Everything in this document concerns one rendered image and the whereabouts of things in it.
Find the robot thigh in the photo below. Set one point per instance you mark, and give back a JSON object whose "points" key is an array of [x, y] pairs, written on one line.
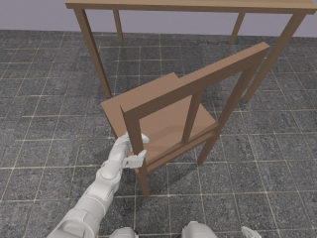
{"points": [[197, 230], [125, 232]]}

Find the chair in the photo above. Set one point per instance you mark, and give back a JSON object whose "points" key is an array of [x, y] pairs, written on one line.
{"points": [[168, 111]]}

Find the right robot hand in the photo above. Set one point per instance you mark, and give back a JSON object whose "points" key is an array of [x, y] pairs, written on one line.
{"points": [[249, 233]]}

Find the robot right thigh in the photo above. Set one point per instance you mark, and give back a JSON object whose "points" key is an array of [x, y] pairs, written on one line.
{"points": [[197, 230]]}

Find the robot left thigh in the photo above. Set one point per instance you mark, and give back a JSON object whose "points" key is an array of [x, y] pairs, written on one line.
{"points": [[125, 232]]}

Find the left robot hand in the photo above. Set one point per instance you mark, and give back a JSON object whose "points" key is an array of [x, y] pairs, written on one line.
{"points": [[122, 147]]}

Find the table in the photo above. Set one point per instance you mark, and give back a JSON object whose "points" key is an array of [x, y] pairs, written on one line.
{"points": [[299, 9]]}

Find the left robot forearm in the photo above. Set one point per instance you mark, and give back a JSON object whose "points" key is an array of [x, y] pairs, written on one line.
{"points": [[84, 218]]}

